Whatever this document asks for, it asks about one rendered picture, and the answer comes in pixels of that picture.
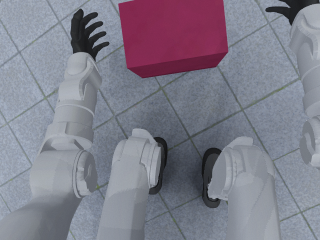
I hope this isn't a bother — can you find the left robot upper arm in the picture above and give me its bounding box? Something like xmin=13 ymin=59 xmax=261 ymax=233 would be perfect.
xmin=0 ymin=149 xmax=98 ymax=240

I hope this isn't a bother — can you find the robot left forearm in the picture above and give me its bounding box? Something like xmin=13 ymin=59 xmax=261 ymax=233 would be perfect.
xmin=29 ymin=52 xmax=102 ymax=192

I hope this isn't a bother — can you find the right robot hand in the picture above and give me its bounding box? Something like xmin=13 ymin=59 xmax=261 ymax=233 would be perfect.
xmin=265 ymin=0 xmax=320 ymax=26

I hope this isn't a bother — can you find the robot right forearm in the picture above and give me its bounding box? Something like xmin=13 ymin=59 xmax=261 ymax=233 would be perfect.
xmin=289 ymin=3 xmax=320 ymax=118

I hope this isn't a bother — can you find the right robot upper arm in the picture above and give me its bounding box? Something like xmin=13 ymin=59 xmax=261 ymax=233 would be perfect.
xmin=299 ymin=115 xmax=320 ymax=170

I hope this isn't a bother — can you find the left robot hand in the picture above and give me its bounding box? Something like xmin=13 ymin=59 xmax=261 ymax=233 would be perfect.
xmin=70 ymin=8 xmax=110 ymax=61

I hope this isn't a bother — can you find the robot right foot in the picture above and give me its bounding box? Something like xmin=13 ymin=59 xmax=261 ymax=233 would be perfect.
xmin=201 ymin=147 xmax=222 ymax=208

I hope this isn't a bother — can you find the right robot shin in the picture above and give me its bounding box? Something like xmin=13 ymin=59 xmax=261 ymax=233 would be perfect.
xmin=207 ymin=137 xmax=276 ymax=201

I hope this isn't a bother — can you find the carton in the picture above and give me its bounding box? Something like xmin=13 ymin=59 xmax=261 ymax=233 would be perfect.
xmin=118 ymin=0 xmax=229 ymax=78

